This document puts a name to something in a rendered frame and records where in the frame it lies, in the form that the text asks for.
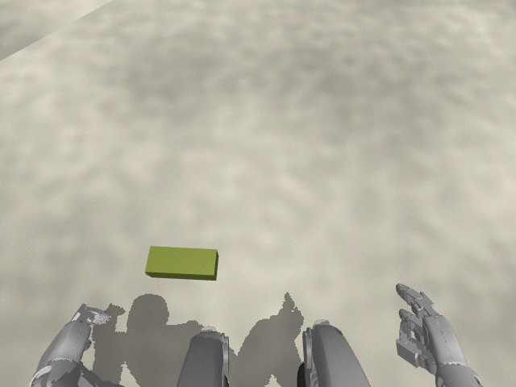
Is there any right robot hand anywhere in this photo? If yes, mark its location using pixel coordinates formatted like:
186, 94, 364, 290
396, 284, 468, 375

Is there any left robot hand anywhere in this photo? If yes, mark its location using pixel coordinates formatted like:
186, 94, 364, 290
36, 304, 124, 387

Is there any right robot arm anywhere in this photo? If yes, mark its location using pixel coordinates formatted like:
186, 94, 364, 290
435, 364, 483, 387

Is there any left robot arm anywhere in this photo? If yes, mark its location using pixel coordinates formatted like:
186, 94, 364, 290
29, 360, 81, 387

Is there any carton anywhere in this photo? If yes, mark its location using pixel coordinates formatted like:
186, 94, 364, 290
145, 246, 218, 281

